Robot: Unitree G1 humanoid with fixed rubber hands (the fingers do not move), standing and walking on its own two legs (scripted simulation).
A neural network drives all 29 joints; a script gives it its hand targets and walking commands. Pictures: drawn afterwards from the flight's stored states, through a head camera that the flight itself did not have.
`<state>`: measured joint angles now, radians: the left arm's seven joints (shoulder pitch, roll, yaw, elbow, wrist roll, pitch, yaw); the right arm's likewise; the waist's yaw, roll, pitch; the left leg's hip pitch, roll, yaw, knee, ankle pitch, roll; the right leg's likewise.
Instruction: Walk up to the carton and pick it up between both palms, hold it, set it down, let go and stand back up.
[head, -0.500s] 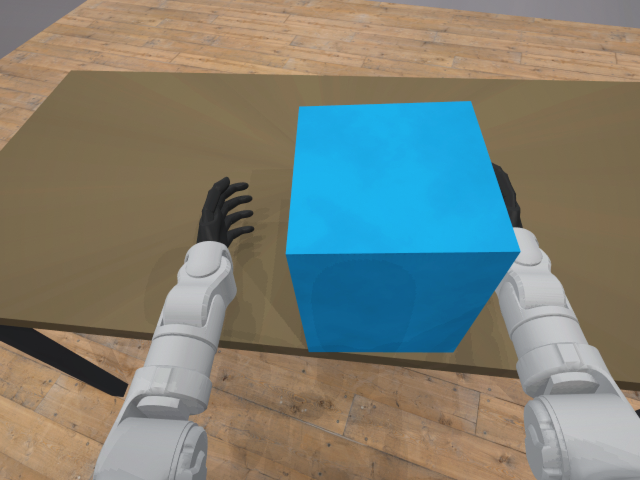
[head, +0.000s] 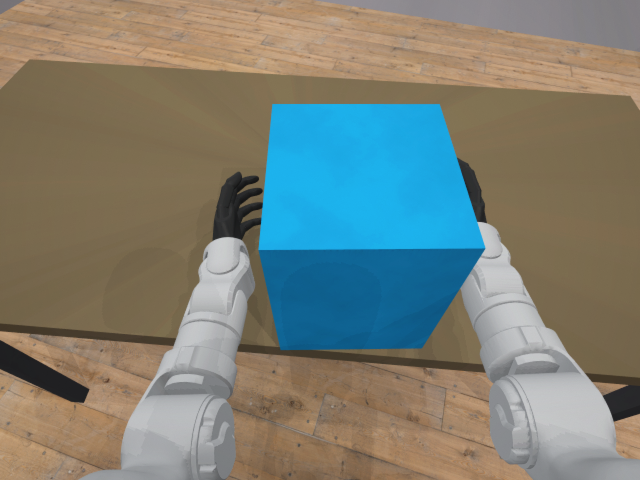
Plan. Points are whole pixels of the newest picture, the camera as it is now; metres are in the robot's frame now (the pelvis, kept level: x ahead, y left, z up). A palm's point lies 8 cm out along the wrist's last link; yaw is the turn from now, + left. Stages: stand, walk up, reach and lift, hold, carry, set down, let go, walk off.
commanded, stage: reach and lift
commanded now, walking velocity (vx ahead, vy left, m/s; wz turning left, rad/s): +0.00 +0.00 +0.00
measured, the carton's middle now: (353, 237) +0.40 +0.00 +0.06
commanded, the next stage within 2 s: none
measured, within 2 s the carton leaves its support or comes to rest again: leaves its support in 1.44 s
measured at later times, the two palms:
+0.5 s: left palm (233, 235) +0.39 +0.16 +0.07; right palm (464, 229) +0.41 -0.14 +0.09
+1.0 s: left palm (231, 236) +0.39 +0.16 +0.07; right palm (461, 233) +0.41 -0.13 +0.08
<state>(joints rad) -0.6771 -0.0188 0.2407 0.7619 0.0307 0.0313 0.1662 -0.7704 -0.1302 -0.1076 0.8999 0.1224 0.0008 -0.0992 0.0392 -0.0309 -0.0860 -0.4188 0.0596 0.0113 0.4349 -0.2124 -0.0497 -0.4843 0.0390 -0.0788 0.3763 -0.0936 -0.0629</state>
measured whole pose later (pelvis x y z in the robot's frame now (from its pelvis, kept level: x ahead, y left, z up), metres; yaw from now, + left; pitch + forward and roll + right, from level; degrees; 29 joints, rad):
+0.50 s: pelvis +0.01 +0.01 +0.01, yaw +0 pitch +4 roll +0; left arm -0.61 -0.11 0.42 0.78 0.27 -0.03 0.09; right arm -0.71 0.02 -0.37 0.93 -0.22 -0.09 -0.03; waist 0.01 -0.01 -0.04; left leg -0.21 0.05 0.01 0.34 -0.21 -0.04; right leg -0.30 0.03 -0.08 0.33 -0.11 -0.05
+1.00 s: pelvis +0.02 +0.01 +0.01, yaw +0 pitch +4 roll +0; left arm -0.58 -0.13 0.37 0.73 0.28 0.02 0.12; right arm -0.68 0.00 -0.36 0.98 -0.19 -0.16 -0.02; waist 0.01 -0.02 -0.05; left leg -0.20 0.05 0.01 0.36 -0.22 -0.03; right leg -0.27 0.03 -0.08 0.30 -0.11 -0.04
